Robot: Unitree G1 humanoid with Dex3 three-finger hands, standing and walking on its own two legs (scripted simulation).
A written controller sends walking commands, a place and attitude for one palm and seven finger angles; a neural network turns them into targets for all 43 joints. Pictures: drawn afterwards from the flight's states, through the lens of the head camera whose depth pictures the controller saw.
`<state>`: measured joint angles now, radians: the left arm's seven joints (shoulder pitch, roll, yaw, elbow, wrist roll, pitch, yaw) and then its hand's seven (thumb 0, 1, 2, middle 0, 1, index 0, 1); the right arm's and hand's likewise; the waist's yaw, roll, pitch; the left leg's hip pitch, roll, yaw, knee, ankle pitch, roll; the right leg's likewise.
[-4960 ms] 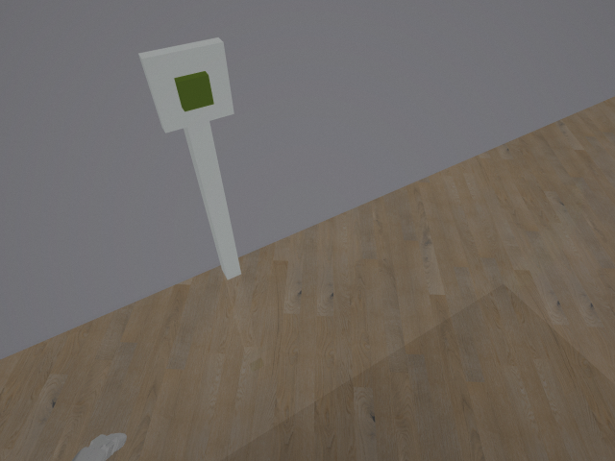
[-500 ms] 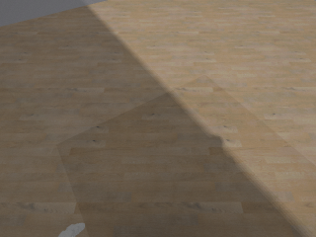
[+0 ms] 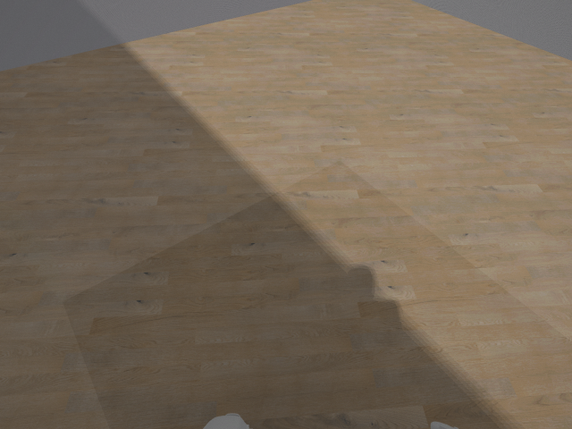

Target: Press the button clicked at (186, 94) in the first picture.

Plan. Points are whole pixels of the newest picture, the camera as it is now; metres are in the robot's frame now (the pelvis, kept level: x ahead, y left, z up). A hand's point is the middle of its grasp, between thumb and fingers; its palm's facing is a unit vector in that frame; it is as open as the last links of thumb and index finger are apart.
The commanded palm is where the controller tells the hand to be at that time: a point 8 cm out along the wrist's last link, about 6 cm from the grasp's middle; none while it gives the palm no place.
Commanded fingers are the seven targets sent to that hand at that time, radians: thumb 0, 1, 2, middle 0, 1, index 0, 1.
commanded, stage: walk to a spot facing it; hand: left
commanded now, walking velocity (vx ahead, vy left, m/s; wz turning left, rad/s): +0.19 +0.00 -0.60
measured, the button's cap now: out of the picture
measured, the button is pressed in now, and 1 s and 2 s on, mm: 0 0 0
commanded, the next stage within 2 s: turn to face it in 0.56 s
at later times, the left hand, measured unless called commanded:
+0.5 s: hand (178, 361) +0.24 +0.22 -0.16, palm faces -0.26 -0.95 -0.20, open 7.4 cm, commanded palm none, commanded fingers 0.00 0.90 0.90 -0.20 -0.30 -0.20 -0.30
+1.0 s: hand (251, 343) +0.29 +0.10 -0.16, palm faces -0.33 -0.93 -0.18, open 7.3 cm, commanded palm none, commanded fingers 0.00 0.90 0.90 -0.20 -0.30 -0.20 -0.30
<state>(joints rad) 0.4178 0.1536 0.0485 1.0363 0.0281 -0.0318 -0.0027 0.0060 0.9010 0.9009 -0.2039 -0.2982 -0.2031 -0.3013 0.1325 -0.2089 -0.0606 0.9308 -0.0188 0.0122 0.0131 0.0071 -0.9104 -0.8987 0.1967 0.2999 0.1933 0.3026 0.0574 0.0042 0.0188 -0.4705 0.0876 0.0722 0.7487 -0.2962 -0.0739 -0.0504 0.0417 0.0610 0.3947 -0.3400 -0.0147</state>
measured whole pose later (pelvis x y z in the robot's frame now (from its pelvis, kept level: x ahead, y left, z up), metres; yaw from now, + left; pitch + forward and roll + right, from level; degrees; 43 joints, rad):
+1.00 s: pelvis +0.12 -0.01 +0.00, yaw -20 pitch -1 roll +0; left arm 0.13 0.12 0.04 0.96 0.02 -0.01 0.02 -0.01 0.92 0.90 -0.21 -0.30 -0.21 -0.30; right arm 0.26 -0.16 -0.06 1.03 -0.01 0.06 -0.01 0.00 -0.91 -0.90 0.20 0.30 0.19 0.30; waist -0.04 0.03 0.04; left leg -0.42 0.10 0.08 0.93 -0.43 -0.08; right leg -0.19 -0.05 -0.23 0.54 -0.33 -0.05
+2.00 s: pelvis +0.07 -0.07 +0.01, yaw +17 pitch +0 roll +3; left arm 0.27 0.16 0.03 0.90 0.02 0.00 0.02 0.01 0.91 0.90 -0.21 -0.30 -0.20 -0.30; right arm 0.20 -0.28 -0.10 0.96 -0.02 0.11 0.02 0.01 -0.91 -0.90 0.20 0.30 0.19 0.30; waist -0.01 0.03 0.07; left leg -0.49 0.05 0.02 1.07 -0.37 -0.10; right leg -0.17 -0.12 -0.24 0.50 -0.32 -0.02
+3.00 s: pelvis +0.09 -0.07 +0.00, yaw +53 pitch +0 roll +3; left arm 0.23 0.18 0.03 0.88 0.03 0.01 0.02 0.01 0.90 0.90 -0.20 -0.30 -0.20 -0.30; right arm 0.18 -0.28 -0.09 0.95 -0.02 0.10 0.03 0.01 -0.91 -0.90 0.20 0.30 0.19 0.30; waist -0.02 0.02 0.10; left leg -0.46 0.05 0.03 1.00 -0.40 -0.09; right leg -0.17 -0.14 -0.24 0.52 -0.34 -0.01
